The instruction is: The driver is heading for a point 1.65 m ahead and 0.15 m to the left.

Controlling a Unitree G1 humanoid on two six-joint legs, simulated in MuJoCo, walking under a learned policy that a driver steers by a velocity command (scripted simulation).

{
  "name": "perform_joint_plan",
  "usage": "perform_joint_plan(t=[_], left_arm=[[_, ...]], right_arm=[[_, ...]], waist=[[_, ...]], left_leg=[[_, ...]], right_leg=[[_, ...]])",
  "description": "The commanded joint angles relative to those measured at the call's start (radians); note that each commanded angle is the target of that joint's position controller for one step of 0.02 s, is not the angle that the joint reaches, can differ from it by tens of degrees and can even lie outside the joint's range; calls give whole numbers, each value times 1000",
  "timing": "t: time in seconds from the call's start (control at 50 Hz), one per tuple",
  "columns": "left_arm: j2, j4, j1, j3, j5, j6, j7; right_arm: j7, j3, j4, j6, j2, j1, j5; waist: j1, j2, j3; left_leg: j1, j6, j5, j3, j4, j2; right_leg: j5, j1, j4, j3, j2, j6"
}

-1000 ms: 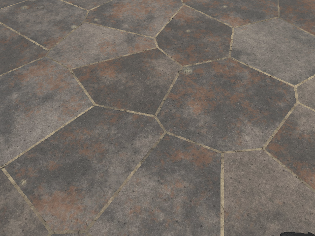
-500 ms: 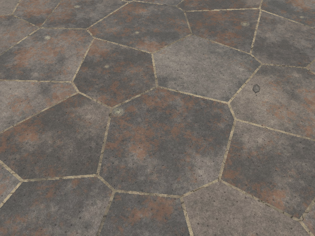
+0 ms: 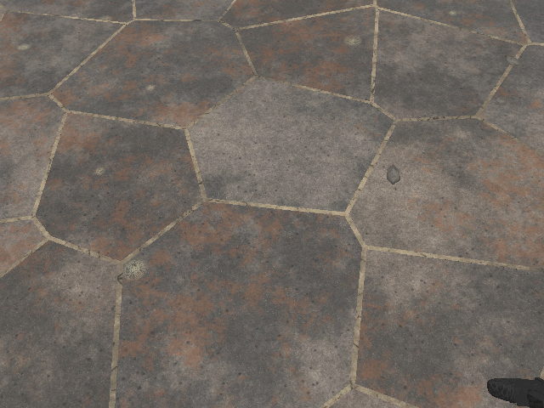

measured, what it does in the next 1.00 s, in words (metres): walks ahead: left foot, then right foot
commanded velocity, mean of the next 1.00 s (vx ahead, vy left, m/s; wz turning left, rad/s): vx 0.50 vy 0.00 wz -0.12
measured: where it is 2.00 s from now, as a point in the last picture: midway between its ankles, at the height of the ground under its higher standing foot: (299, 194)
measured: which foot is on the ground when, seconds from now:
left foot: up 0.00-0.12, down 0.14-0.64, up 0.66-1.00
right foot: down 0.00-0.16, up 0.18-0.62, down 0.64-1.00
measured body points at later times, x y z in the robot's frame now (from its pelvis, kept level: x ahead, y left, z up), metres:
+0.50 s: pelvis +0.27 +0.03 +0.00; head +0.30 +0.03 +0.45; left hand +0.53 +0.22 -0.08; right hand +0.22 -0.25 -0.13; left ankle +0.23 +0.15 -0.75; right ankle +0.39 -0.15 -0.70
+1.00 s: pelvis +0.52 -0.07 +0.00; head +0.54 -0.07 +0.45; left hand +0.58 +0.21 -0.12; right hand +0.67 -0.34 -0.11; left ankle +0.71 +0.08 -0.69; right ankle +0.44 -0.15 -0.75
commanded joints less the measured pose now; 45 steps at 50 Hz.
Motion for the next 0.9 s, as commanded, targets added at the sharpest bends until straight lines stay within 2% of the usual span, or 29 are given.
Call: perform_joint_plan(t=[0.02, 0.1, 0.12, 0.14, 0.16, 0.18, 0.2, 0.22, 0.24, 0.26, 0.28, 0.3, 0.38, 0.42, 0.48, 0.54, 0.58, 0.6, 0.62, 0.64, 0.66, 0.68, 0.7, 0.72, 0.74, 0.76, 0.8, 0.84, 0.9], left_arm=[[176, -47, 27, 50, -8, -5, 10], [163, -48, 19, 50, -5, 6, 17], [143, -54, 6, 43, -3, 8, 16], [90, -66, 6, 23, 4, 6, 11], [21, -90, 105, 2, 0, 0, 12], [53, -98, 168, -3, -23, -8, 13], [141, -74, 111, 17, -29, -5, 14], [159, -85, 21, 21, -15, -1, 13], [145, -99, -33, 20, -1, -2, 13], [128, -105, -57, 21, 6, -2, 9], [108, -106, -41, 17, -2, -2, 4], [90, -101, -30, 13, -4, 0, 1], [47, -126, -115, -10, 13, -7, -6], [33, -135, -173, -19, 11, -17, -15], [34, -153, -263, -23, 2, -25, -27], [52, -177, -321, -18, -5, -29, -37], [73, -178, -302, -9, -3, -31, -41], [93, -159, -234, 4, 3, -32, -40], [134, -117, -105, 27, 9, -30, -33], [198, -87, 67, 50, 21, -26, -20], [291, -80, 121, 65, 31, -19, -14], [204, -78, 138, 45, 22, -20, -15], [164, -74, 83, 29, 18, -26, -16], [133, -74, 25, 18, 18, -29, -17], [104, -72, -28, 11, 23, -34, -21], [81, -71, -63, 5, 29, -43, -23], [79, -53, -88, 10, 30, -63, -24], [94, -30, -88, 18, 34, -74, -18], [108, -1, -75, 24, 37, -73, -7]], right_arm=[[11, -13, -84, -20, -70, -95, 15], [21, -38, -78, -39, -123, -35, 20], [16, -50, -56, -44, -137, 48, 17], [10, -65, -42, -50, -174, 166, -1], [2, -84, -29, -46, -258, 296, -22], [15, -86, 7, -34, -248, 346, -4], [16, -61, -8, -29, -153, 299, 9], [14, -49, -10, -19, -115, 255, 7], [14, -39, -7, -13, -95, 213, -1], [13, -30, -1, -12, -72, 191, -7], [12, -28, 6, -14, -71, 182, -10], [12, -28, 14, -18, -65, 184, -3], [8, -41, 49, -22, -120, 211, 15], [6, -44, 61, -14, -138, 223, 20], [6, -45, 88, -2, -158, 273, 30], [6, -47, 117, 14, -173, 316, 38], [2, -50, 129, 26, -188, 315, 42], [0, -50, 129, 31, -193, 298, 44], [-2, -42, 131, 33, -173, 305, 41], [-3, -18, 109, 29, -121, 302, 21], [0, 19, 79, 11, -6, 394, 11], [3, -2, 95, -5, -99, 357, 34], [7, -19, 70, -11, -147, 285, 57], [6, -18, 64, -9, -139, 240, 53], [4, -21, 63, -3, -130, 220, 38], [4, -25, 71, 11, -120, 237, 35], [2, -20, 82, 38, -74, 268, 38], [-1, -20, 70, 53, -59, 240, 35], [7, -19, 49, 52, -47, 177, 31]], waist=[[13, -124, -37], [-37, -171, -52], [-84, -173, -83], [-141, -130, -188], [-133, 89, -349], [-114, 313, -389], [-138, 166, -249], [-143, 82, -148], [-126, 39, -80], [-106, 37, -41], [-83, 76, -36], [-76, 83, -40], [-84, 39, -31], [-105, 36, -26], [-140, 39, -11], [-146, 49, 7], [-115, 57, -3], [-65, 53, -40], [-5, 31, -125], [69, -46, -257], [23, -308, -366], [63, -243, -377], [53, -199, -235], [24, -151, -167], [-5, -131, -110], [-38, -143, -87], [-70, -131, -67], [-78, -104, -36], [-65, -89, -11]], left_leg=[[168, 1, 96, 49, -118, -77], [241, 57, -53, 26, -181, -81], [353, 83, -57, 46, -219, -86], [565, 134, -78, -23, -205, 3], [926, 258, -210, -365, -232, 234], [1014, 345, -494, -737, -355, 344], [909, 308, -630, -650, -392, 302], [783, 270, -549, -487, -393, 256], [661, 261, -419, -372, -408, 210], [582, 253, -323, -286, -433, 167], [533, 258, -263, -239, -453, 151], [517, 268, -216, -201, -470, 139], [524, 300, -51, -92, -518, 144], [522, 287, -16, -31, -526, 126], [532, 266, -3, 20, -517, 117], [601, 249, 12, 10, -489, 157], [641, 231, 106, 13, -436, 174], [637, 212, 245, 44, -351, 156], [597, 187, 357, 90, -187, 109], [409, 147, 176, 122, 90, 59], [25, 80, -456, 140, 454, -112], [-87, 86, -578, -4, 599, -94], [-149, 97, -501, -8, 623, -49], [-123, 97, -414, 12, 584, -6], [-93, 91, -352, 14, 532, 19], [-34, 86, -306, 3, 503, 40], [20, 70, -258, 1, 479, 42], [-14, 56, -193, -15, 432, 39], [-51, 51, -34, -17, 279, 28]], right_leg=[[139, -101, -67, 171, -206, -130], [128, -2, 62, 290, -251, -97], [170, -14, 133, 280, -220, -74], [150, -78, 330, 226, -163, -38], [-123, -358, 674, 94, -34, 35], [-381, -591, 891, 57, -33, 61], [-298, -657, 975, 83, -88, 70], [-218, -653, 976, 40, -120, 72], [-163, -625, 929, 24, -145, 71], [-124, -591, 873, 25, -171, 65], [-103, -545, 835, 18, -186, 64], [-99, -525, 797, 4, -192, 67], [20, -540, 574, -45, -218, 84], [122, -504, 442, -71, -213, 87], [214, -438, 298, -107, -185, 89], [185, -424, 222, -111, -170, 65], [133, -362, 176, -124, -151, 36], [139, -249, 134, -149, -126, 15], [147, -53, 116, -164, -104, -13], [155, 239, 145, -1, -256, -71], [-1, 523, 51, 455, -509, -216], [-124, 496, -25, 575, -524, -229], [-87, 391, -38, 422, -492, -189], [-18, 273, -60, 295, -443, -160], [39, 171, -96, 214, -406, -143], [97, 97, -131, 146, -380, -128], [181, 18, -187, 60, -373, -130], [251, -2, -216, -19, -372, -129], [302, 26, -230, -129, -351, -108]])
Velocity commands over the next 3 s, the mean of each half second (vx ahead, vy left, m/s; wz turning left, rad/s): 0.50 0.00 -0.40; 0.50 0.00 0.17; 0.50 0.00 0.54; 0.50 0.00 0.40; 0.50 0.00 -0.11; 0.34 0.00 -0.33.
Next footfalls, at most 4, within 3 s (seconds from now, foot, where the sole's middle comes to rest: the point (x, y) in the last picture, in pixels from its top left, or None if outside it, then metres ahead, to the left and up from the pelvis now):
0.14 left None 0.27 0.15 -0.78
0.64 right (380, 402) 0.48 -0.16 -0.78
1.18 left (296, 280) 0.80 0.05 -0.78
1.64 right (349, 196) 1.10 -0.10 -0.78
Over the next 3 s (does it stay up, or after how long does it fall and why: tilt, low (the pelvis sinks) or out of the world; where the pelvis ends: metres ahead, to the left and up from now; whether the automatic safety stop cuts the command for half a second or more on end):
stays up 1.54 0.19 0.00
